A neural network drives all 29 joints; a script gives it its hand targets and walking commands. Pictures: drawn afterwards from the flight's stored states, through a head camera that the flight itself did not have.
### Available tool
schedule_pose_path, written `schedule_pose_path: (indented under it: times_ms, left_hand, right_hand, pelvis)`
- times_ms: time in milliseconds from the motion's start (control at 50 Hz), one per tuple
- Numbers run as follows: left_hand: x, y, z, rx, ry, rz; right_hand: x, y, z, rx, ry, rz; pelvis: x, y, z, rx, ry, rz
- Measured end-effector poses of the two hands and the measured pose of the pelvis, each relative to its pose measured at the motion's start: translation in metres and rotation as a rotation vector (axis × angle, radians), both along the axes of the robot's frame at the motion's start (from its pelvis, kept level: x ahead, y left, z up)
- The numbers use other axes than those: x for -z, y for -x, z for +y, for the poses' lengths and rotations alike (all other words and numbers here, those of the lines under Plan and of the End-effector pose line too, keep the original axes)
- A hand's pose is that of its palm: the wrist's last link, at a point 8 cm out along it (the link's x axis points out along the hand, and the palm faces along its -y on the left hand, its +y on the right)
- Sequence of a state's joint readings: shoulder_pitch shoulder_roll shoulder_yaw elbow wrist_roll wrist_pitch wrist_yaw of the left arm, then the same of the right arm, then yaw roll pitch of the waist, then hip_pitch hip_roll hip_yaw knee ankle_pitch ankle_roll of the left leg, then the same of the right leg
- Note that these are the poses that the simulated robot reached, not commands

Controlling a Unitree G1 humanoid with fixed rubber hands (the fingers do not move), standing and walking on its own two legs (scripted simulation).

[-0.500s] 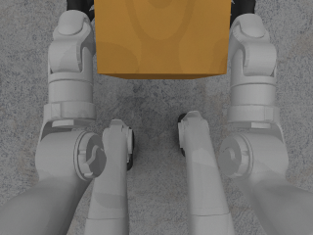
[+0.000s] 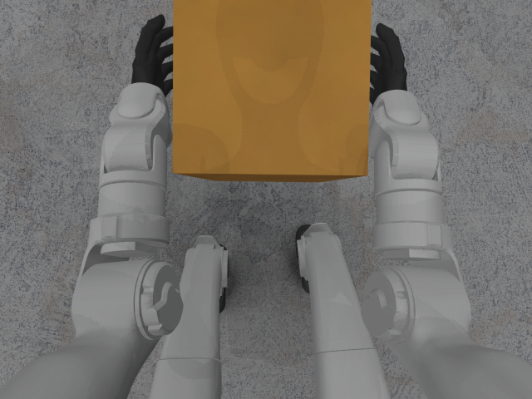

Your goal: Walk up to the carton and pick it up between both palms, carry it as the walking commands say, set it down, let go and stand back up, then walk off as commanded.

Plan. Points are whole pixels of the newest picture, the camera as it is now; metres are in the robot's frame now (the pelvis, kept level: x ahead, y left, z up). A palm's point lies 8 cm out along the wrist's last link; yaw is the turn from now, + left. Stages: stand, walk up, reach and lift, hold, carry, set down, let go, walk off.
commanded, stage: reach and lift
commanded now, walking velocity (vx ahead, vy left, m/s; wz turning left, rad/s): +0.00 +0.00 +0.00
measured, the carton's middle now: (269, 84) +0.53 -0.03 -0.13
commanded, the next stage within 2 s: none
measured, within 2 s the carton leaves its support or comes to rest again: neither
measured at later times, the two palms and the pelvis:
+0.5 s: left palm (105, 62) +0.48 +0.13 +0.05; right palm (426, 77) +0.45 -0.17 +0.05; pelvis +0.08 +0.00 +0.08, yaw +0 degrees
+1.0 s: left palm (59, 57) +0.45 +0.13 +0.11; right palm (468, 68) +0.43 -0.17 +0.11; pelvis +0.12 +0.00 +0.13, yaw +0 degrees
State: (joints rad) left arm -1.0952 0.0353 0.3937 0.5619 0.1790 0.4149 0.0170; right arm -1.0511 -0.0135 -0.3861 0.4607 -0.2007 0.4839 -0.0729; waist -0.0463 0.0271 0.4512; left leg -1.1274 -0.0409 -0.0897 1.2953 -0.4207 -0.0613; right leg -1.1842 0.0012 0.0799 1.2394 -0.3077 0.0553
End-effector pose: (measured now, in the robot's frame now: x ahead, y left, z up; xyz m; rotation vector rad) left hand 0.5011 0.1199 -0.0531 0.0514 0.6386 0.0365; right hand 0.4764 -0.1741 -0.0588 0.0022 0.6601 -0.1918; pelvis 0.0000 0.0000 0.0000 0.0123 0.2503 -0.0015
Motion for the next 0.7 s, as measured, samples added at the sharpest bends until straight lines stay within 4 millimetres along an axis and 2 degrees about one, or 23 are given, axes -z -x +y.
schedule_pose_path:
  times_ms: [80,180,360,700]
  left_hand:
    - [-0.017,0.004,0.001,-0.001,-0.002,0.017]
    - [-0.044,0.013,0.002,-0.002,-0.001,0.058]
    - [-0.091,0.019,0.004,0.008,-0.003,0.062]
    - [-0.119,0.03,0.008,0.022,0.023,0.061]
  right_hand:
    - [-0.016,0.005,0.001,0.005,-0.01,0.017]
    - [-0.041,0.015,0.002,0.013,-0.025,0.055]
    - [-0.091,0.02,0.003,0.004,-0.029,0.058]
    - [-0.122,0.037,0.006,0.03,-0.029,0.053]
  pelvis:
    - [-0.009,-0.007,-0.001,-0.002,0.0,0.045]
    - [-0.024,-0.027,-0.001,-0.008,0.002,0.152]
    - [-0.06,-0.06,0.0,0.0,-0.003,0.154]
    - [-0.104,-0.104,0.006,-0.017,0.01,0.094]
